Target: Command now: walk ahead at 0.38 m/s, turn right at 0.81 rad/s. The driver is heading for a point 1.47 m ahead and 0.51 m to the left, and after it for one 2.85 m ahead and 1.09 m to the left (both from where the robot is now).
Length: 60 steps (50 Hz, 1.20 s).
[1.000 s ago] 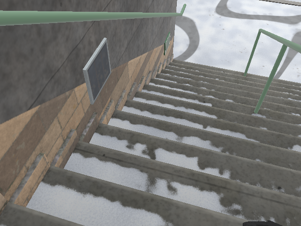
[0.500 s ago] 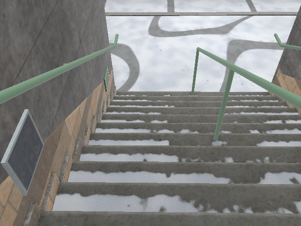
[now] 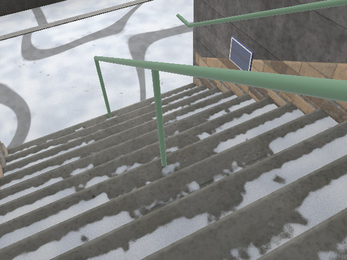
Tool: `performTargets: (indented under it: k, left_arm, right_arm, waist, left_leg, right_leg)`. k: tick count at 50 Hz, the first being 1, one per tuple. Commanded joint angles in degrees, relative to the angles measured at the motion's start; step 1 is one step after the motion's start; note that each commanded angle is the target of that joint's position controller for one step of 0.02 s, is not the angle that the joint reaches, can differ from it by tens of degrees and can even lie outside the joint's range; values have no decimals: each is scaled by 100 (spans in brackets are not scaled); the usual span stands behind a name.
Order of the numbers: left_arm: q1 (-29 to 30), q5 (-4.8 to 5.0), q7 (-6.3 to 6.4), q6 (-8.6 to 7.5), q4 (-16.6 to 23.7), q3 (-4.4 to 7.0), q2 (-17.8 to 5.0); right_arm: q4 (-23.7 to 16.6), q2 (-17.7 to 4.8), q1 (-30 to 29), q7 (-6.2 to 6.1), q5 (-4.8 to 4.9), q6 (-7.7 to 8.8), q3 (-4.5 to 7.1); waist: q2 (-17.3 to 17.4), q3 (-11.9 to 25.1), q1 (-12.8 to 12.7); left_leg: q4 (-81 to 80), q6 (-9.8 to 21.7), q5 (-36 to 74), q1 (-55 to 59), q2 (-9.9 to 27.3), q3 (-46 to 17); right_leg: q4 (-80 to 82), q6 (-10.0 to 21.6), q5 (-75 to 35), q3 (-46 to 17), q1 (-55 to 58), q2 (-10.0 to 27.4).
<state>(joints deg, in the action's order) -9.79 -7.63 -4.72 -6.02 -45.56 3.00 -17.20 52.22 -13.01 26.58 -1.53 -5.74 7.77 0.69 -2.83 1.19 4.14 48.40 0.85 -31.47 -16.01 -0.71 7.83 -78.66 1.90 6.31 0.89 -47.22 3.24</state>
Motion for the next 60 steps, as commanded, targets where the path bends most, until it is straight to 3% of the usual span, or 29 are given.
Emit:
performTargets:
  k: [1, 4, 5, 6, 7, 8, 9, 10, 11, 12, 15, 18, 23, 25, 26, 27, 28, 29, 30, 32, 38, 43, 45, 54, 56, 57, 58, 59, 60]
  left_arm:
    - [-967, -128, -248, 27, 63, -56, 181]
    - [869, -79, -153, 52, 87, -109, -318]
    - [841, -46, -202, 145, 83, -137, -39]
    - [827, 83, -174, 196, -50, -215, -35]
    - [-207, 185, -109, 244, -247, -48, -216]
    - [-926, 899, 73, 287, -742, -54, -65]
    - [-1347, 751, 119, 271, -699, 66, -708]
    - [-2995, 58, -152, 364, -759, 209, -707]
    - [-2745, -77, -118, 422, -854, 179, -669]
    - [-2219, 12, -50, 438, -774, 162, -871]
    - [-118, 444, 47, 84, -255, -63, -587]
    - [-92, 95, 407, -133, -27, 101, -598]
    - [-1, 40, 772, -167, 377, 178, -538]
    - [-87, 384, 853, -190, 243, 381, -782]
    - [-316, 420, 831, -146, 243, 388, -762]
    - [-776, 359, 802, -153, 438, 268, -78]
    - [-197, 358, 760, -286, 1293, 53, 390]
    - [956, 701, 662, -337, 1722, 52, 158]
    - [1296, 920, 660, -385, 1924, 82, -16]
    - [575, 670, 812, -334, 1522, 270, -856]
    - [-560, 360, 417, 356, 1348, -59, -369]
    - [319, 471, 637, 508, 1843, -231, -164]
    - [25, 313, 562, 493, 1769, -219, -133]
    - [-138, 611, 434, 332, 1421, -117, -153]
    - [-335, 781, 451, 319, 1237, -23, -243]
    - [-754, 691, 423, 329, 994, 78, -549]
    - [-1019, 563, 376, 399, 883, 225, -1012]
    - [-1585, 210, 258, 429, 904, 257, -941]
    - [-1482, 199, 170, 503, 751, 152, -699]
  right_arm:
    - [-1056, -748, -1371, 36, -245, 315, 5]
    - [-301, -713, 1347, -272, 586, 368, 48]
    - [-16, -961, 1378, -52, 420, 230, 20]
    - [-22, -781, 1545, 84, 376, 27, 5]
    - [47, -1288, 1099, 377, 105, -107, 24]
    - [46, -692, 856, 174, 784, -419, 109]
    - [95, -344, 1768, 174, 948, -504, 91]
    - [405, -233, 2439, 885, 74, -372, -160]
    - [-58, -761, 963, 956, 465, -410, 76]
    - [-251, -436, 365, 840, 679, -309, -39]
    - [-697, 25, 107, 549, 278, -262, -197]
    - [-372, 161, 1040, 377, 63, -542, -102]
    - [-905, 5, 492, 307, 50, -646, 159]
    - [-1273, -272, -364, 327, 45, -501, 353]
    - [-1152, -440, -84, 220, 184, -379, 468]
    - [-942, -1160, 534, 2, 320, -217, 705]
    - [-1001, -2044, 1301, -61, 317, 72, 873]
    - [-891, -1892, 1732, 171, -67, 193, 901]
    - [-944, -1566, 1352, 326, -25, 178, 876]
    - [-1215, -1380, 7, 503, 389, 16, 749]
    - [-1322, -1179, -1157, 458, 19, -140, 397]
    - [-1091, -1152, -100, 488, 216, -60, 382]
    - [-1166, -1271, -289, 443, 150, -106, 372]
    - [-1473, -1371, -693, 563, 318, -376, 430]
    - [-1503, -1349, -957, 609, 520, -516, 416]
    - [-1535, -962, -685, 568, 480, -586, 267]
    - [-1674, -342, -196, 475, 415, -646, 84]
    - [-1731, -975, -742, 258, 369, -699, 305]
    - [-1695, -934, -1134, 50, 310, -783, 293]
  waist:
    - [467, -233, -1159]
    - [150, -841, 617]
    - [797, -901, 355]
    - [111, -1014, 442]
    - [316, -839, -400]
    - [-558, -236, -753]
    - [-1297, 698, -556]
    - [-958, 3830, -1344]
    - [-41, 2877, -1552]
    - [255, 1703, -1192]
    - [381, 189, 41]
    - [352, 439, 280]
    - [-155, 161, 177]
    - [-259, -238, -91]
    - [-58, -248, -150]
    - [1769, 401, -153]
    - [2187, 1215, -108]
    - [935, 982, 673]
    - [824, 209, 736]
    - [988, -28, -143]
    - [585, 584, -880]
    - [770, 314, -200]
    - [975, 334, -304]
    - [1004, 448, -198]
    - [791, 400, -470]
    - [101, 731, -388]
    - [-1196, 1181, -206]
    - [-183, 670, -948]
    - [227, 329, -883]
  left_leg:
    - [-990, 959, 2870, -4631, 1710, -1153]
    - [779, -66, 370, -572, 714, -971]
    - [459, 10, 1308, -1134, 1150, -1341]
    - [434, 2, 839, -1650, 933, -1276]
    - [626, 143, 1270, -2012, 1102, -1471]
    - [2114, 593, 1897, -1494, 489, -829]
    - [4367, 333, -2336, -3311, -115, -804]
    - [6545, -56, -2438, -3337, 437, -1542]
    - [6948, -209, -2105, -4307, 432, -1612]
    - [6397, -387, -1878, -4473, 659, -1370]
    - [3606, -731, -371, -2490, 1009, -1234]
    - [1939, -722, 2372, -1705, 901, -1080]
    - [2530, -294, 2272, -516, 524, -817]
    - [-224, -208, 941, -847, 530, -507]
    - [-869, -125, 1823, -247, 194, -224]
    - [-1604, 827, 5534, 1293, 824, -1787]
    - [-1654, 2003, 7951, 3104, 1663, -3886]
    - [-1658, 1762, 8317, 3602, 2056, -4433]
    - [-1756, 1493, 7042, 3047, 2136, -4508]
    - [-1564, 1591, 7135, 1163, 1824, -3540]
    - [-1690, 1485, 5408, -1303, 665, -2853]
    - [-1552, 1542, 3971, 760, 851, -4068]
    - [-1314, 1609, 4596, 358, 675, -4157]
    - [-1198, 1667, 4778, -336, 361, -5115]
    - [-1475, 1562, 3408, -799, 332, -5407]
    - [-1057, 999, 2054, -1854, -72, -4848]
    - [238, 40, -353, -3690, -1085, -3142]
    - [1677, -441, -1042, -4786, -1361, -2717]
    - [2784, -626, -332, -5155, -1113, -2612]
  right_leg:
    - [-377, -129, -1553, 19, 3476, -107]
    - [4959, -283, -4206, 121, 575, 317]
    - [4760, -128, -3631, 395, 1661, 25]
    - [5736, -99, -4129, 366, 2676, 25]
    - [5683, 236, -4210, 529, 4405, -240]
    - [5788, 73, -3358, 899, 5045, -378]
    - [4280, 628, -7584, -270, 7622, 1221]
    - [2698, 2980, -7684, -1138, 9808, 2690]
    - [3430, 2472, -6341, -1564, 8649, 2530]
    - [3959, 2086, -6358, -1282, 7005, 2474]
    - [5205, 1734, -5054, -370, 2414, 2455]
    - [5579, 1398, -1883, 136, 2077, 2275]
    - [5093, 875, -213, 422, 1756, 2651]
    - [4903, 291, 1321, 797, 2686, 2269]
    - [4299, 183, 1565, 815, 2603, 2141]
    - [2013, -464, 2778, 1499, 1744, 1213]
    - [296, -716, 4454, 854, -99, -24]
    - [136, -850, 4357, -332, -1378, -392]
    - [438, -846, 3992, -785, -2056, -239]
    - [-78, -816, 3105, -761, -1010, 37]
    - [-1248, -753, 824, -431, 869, -511]
    - [608, -1111, 1740, -730, -342, -236]
    - [101, -987, 1497, -464, 88, -451]
    - [2730, -712, 1576, -265, 1977, -875]
    - [4560, -350, 423, -447, 3034, -812]
    - [4632, 490, -1548, -1298, 4566, -159]
    - [5159, 2250, -3268, -3146, 6232, 1441]
    - [5412, 2746, -2954, -4083, 6225, 1913]
    - [5483, 2338, -2322, -3776, 5561, 1780]
